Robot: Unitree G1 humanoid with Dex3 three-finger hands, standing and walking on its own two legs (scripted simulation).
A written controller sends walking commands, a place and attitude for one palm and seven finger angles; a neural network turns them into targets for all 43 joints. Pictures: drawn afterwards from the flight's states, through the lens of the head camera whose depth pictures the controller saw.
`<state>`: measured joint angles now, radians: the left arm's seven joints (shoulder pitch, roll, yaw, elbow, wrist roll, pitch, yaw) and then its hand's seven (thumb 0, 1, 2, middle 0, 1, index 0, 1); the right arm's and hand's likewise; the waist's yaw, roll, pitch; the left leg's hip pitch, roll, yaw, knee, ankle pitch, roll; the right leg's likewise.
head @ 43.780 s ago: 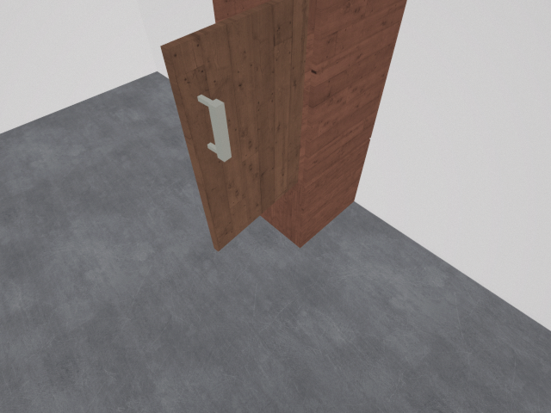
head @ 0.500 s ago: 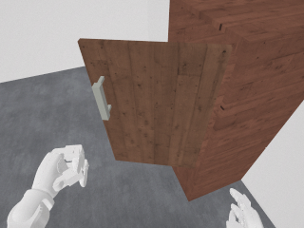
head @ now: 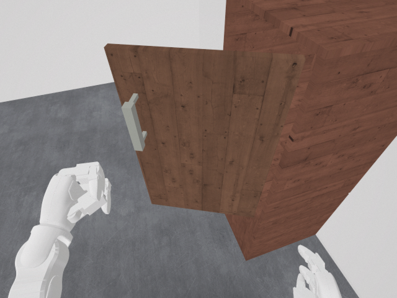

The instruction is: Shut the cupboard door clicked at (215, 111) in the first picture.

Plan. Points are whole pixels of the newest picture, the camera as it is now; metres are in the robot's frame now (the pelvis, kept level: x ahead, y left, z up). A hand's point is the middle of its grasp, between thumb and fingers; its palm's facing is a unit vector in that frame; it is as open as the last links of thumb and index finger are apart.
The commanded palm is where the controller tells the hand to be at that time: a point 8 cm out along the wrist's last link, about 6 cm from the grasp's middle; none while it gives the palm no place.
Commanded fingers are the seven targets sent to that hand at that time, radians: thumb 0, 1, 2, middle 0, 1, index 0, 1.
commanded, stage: bring the fist close to the handle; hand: left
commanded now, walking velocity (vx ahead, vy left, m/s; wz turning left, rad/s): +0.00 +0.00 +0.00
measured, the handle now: (137, 122) +0.46 +0.19 +0.11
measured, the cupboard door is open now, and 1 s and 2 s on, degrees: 62 62 51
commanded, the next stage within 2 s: push the door shut along its arc in 1.18 s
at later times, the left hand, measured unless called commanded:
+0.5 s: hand (132, 175) +0.32 +0.16 +0.10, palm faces -0.10 -0.99 -0.03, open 3.1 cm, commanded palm +0.31 +0.21 +0.11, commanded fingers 0.00 0.90 0.90 -1.30 -1.50 -1.30 -1.50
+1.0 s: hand (140, 150) +0.37 +0.16 +0.11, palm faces -0.05 -1.00 -0.04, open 3.1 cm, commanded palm +0.35 +0.21 +0.11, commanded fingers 0.00 0.90 0.90 -1.30 -1.50 -1.30 -1.50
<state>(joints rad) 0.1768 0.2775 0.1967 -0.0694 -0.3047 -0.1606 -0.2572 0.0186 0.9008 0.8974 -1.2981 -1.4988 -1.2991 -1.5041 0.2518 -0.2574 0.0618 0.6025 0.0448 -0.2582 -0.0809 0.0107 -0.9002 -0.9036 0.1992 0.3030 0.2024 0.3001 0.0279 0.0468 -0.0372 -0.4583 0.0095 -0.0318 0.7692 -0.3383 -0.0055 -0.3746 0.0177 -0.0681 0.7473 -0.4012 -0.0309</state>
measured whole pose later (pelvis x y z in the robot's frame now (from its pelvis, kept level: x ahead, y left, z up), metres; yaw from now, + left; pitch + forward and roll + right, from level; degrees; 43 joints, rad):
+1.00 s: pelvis +0.02 +0.00 +0.01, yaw -2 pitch +4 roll +0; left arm -0.22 0.26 0.17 0.35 -0.21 -0.15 -0.17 0.02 0.90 0.90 -1.30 -1.50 -1.30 -1.50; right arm 0.27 -0.26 0.04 0.63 0.05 -0.12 -0.05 0.01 -0.90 -0.90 0.20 0.30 0.20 0.30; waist -0.02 0.03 -0.05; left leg -0.42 0.01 0.01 0.69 -0.33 0.00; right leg -0.37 0.02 -0.02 0.70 -0.39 -0.03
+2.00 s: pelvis +0.01 +0.02 +0.00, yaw -2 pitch +8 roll -1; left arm -0.71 0.37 0.18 0.91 -0.20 -0.23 -0.34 0.02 0.90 0.90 -1.30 -1.50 -1.31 -1.50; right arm 0.32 -0.28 0.04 0.67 0.05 -0.08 -0.06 0.01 -0.90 -0.90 0.20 0.30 0.20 0.30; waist -0.09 0.02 -0.04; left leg -0.57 0.00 0.01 0.76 -0.33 0.02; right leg -0.50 0.01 -0.03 0.75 -0.39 -0.01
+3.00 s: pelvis +0.01 +0.01 -0.02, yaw -2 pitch +18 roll -2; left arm -1.16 0.49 0.17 1.24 -0.16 -0.19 -0.50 0.05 0.97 0.96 -1.29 -1.50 -1.30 -1.50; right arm 0.35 -0.30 0.03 0.72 0.01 -0.08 -0.06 0.00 -0.90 -0.90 0.20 0.30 0.20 0.30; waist -0.19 0.03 -0.06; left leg -0.84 0.03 -0.01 0.91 -0.38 0.01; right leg -0.76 0.03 -0.05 0.88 -0.42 -0.03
